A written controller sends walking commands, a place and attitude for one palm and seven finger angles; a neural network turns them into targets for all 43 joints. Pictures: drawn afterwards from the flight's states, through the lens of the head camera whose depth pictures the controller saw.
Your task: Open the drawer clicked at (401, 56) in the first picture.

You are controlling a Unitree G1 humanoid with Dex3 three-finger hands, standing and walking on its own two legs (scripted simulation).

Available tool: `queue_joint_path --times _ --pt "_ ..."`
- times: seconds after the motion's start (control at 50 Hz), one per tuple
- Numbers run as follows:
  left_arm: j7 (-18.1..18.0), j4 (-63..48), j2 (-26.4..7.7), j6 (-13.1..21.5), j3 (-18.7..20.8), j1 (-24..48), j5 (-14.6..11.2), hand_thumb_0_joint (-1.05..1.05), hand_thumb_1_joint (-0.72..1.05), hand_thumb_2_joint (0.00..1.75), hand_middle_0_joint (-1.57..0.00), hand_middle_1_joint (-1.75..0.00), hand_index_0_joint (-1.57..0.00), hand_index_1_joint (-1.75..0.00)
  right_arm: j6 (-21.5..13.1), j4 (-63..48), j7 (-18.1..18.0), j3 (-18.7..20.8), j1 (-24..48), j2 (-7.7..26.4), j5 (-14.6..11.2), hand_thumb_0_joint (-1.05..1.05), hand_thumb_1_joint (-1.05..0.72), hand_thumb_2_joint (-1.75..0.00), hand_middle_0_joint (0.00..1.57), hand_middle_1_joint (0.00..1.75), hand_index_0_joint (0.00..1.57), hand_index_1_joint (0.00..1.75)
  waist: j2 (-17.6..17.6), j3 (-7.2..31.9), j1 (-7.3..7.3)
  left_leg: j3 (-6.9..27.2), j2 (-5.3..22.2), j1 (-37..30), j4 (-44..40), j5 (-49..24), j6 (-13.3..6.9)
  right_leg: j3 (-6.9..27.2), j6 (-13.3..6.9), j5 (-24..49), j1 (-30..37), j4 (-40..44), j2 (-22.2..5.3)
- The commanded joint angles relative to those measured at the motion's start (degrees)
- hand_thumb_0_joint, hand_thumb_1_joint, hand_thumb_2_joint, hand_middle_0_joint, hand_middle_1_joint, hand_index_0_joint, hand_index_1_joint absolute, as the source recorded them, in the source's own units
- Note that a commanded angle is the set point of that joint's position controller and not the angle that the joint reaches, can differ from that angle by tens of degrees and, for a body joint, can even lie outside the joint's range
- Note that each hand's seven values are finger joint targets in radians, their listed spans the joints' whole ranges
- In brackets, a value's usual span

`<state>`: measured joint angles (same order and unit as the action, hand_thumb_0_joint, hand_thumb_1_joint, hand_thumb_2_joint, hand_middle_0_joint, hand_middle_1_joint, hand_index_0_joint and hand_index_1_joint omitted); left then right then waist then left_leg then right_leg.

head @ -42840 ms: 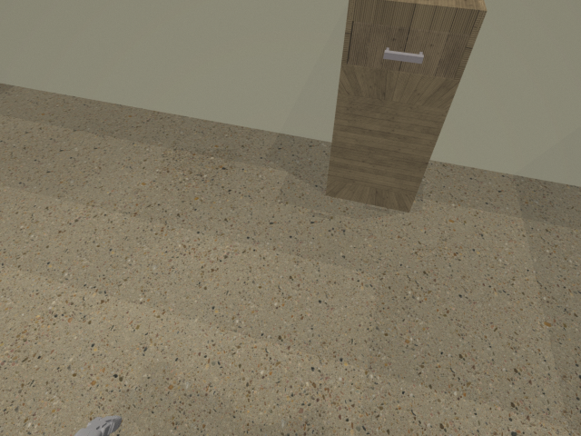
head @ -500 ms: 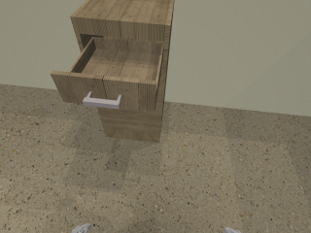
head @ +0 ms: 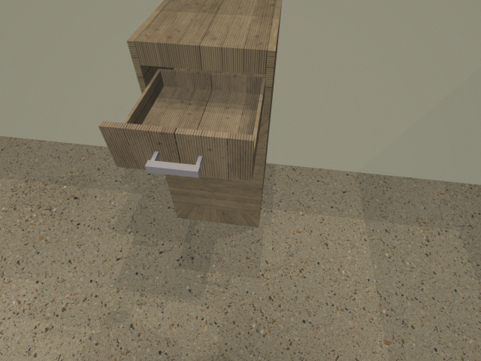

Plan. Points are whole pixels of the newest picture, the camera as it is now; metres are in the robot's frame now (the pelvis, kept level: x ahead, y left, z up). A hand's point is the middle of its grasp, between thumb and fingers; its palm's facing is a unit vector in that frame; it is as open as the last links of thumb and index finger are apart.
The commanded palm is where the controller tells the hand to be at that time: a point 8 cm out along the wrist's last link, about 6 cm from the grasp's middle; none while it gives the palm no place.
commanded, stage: let the arm hang, fingers relaxed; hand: left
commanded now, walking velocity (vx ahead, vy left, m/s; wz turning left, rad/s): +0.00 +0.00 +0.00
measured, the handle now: (175, 163) +0.54 +0.19 -0.03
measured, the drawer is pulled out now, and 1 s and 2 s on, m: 0.29 0.29 0.29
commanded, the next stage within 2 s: look to check the result in 0.34 s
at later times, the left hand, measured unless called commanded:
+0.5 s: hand out of the picture +0.00 +0.17 -0.18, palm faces +0.00 -0.98 -0.18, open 7.3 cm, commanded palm none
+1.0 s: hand out of the picture +0.03 +0.17 -0.18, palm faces +0.00 -0.98 -0.19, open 7.3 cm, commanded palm none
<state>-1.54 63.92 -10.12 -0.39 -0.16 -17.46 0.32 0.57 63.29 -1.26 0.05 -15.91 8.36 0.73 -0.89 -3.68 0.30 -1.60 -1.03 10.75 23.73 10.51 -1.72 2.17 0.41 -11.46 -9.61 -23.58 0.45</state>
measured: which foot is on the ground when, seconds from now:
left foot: down 0.00-1.00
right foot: down 0.00-1.00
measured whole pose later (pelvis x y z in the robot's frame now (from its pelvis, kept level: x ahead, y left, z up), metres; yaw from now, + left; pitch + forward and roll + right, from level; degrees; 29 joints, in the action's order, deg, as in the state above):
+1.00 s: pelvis +0.02 +0.00 +0.00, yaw -1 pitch -2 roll +0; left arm -1.9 64.3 -8.6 0.6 0.3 -15.3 0.4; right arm -0.4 64.6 -1.9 1.2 -14.5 7.8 0.7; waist 0.3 -4.2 0.7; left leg -2.7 -0.3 8.9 22.6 11.9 -1.2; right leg 3.3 0.0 -12.4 -8.3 -22.7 1.2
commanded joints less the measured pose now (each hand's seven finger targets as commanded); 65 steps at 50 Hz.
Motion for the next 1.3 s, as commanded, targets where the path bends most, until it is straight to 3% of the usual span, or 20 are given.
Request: queue_joint_path --times 0.0,0.08,0.12,0.4,0.56,0.96,1.28 --pt "-0.67 -0.73 -5.94 0.83 1.14 -3.00 0.33 0.00 0.90 0.90 -0.20 -0.30 -0.20 -0.30 -0.65 -0.87 -0.33 1.33 -3.65 5.82 -0.22 0.00 -0.90 -0.90 0.20 0.30 0.20 0.30 1.50 -2.20 0.12 6.36 5.92 -0.13 -6.41 3.52 -0.38 3.82 -2.44 -2.63 -4.40 5.55 -4.25" --pt "-0.79 -0.60 -5.25 0.88 1.15 -3.09 0.39 0.00 0.90 0.90 -0.20 -0.30 -0.20 -0.30 -0.51 -0.31 -0.35 1.49 -4.24 5.08 -0.14 0.00 -0.90 -0.90 0.20 0.30 0.20 0.30 1.78 -4.23 0.20 6.25 5.71 0.89 -6.71 5.57 -0.28 4.21 -2.47 -4.69 -5.73 6.05 -4.01" --pt "-0.80 -0.56 -4.82 0.90 1.24 -3.26 0.40 0.00 0.90 0.90 -0.20 -0.30 -0.20 -0.30 -0.60 -0.23 -0.41 1.54 -4.33 4.78 -0.06 0.00 -0.90 -0.90 0.20 0.30 0.20 0.30 -0.47 -3.90 0.21 6.25 5.63 0.70 -6.86 5.66 -0.22 4.24 -2.57 -3.99 -5.62 5.73 -3.96" --pt "-0.91 -0.32 -3.95 1.18 1.48 -3.47 0.29 0.00 0.90 0.90 -0.20 -0.30 -0.20 -0.30 -1.05 -0.10 -0.79 1.91 -5.07 3.92 -0.20 0.00 -0.90 -0.90 0.20 0.30 0.20 0.30 -0.06 -1.68 0.29 5.59 6.05 -1.44 -5.82 0.61 -0.24 4.32 -2.67 0.73 -4.06 5.01 -4.04" --pt "-0.95 -0.25 -4.15 1.21 1.38 -3.53 0.25 0.00 0.90 0.90 -0.20 -0.30 -0.20 -0.30 -0.96 -0.11 -0.79 2.03 -4.69 4.32 -0.27 0.00 -0.90 -0.90 0.20 0.30 0.20 0.30 1.48 -1.65 0.39 5.38 6.36 -2.23 -5.52 0.46 -0.26 4.34 -2.53 0.74 -4.26 5.20 -4.05" --pt "-0.99 -0.54 -4.98 1.53 1.73 -2.01 0.30 0.00 0.90 0.90 -0.20 -0.30 -0.20 -0.30 -1.36 -0.24 -0.87 2.19 -2.49 5.36 -0.19 0.00 -0.90 -0.90 0.20 0.30 0.20 0.30 0.55 -0.36 0.35 4.60 6.55 -4.29 -5.21 -4.59 -0.10 4.73 -2.38 5.59 -2.49 5.12 -4.31" --pt "-0.88 -0.57 -5.70 1.50 1.91 -0.72 0.25 0.00 0.90 0.90 -0.20 -0.30 -0.20 -0.30 -1.26 0.04 -0.82 2.27 -1.62 5.97 -0.17 0.00 -0.90 -0.90 0.20 0.30 0.20 0.30 0.82 -0.73 0.33 4.53 6.71 -4.36 -5.85 -3.99 0.16 4.82 -2.32 5.33 -2.14 5.67 -4.38"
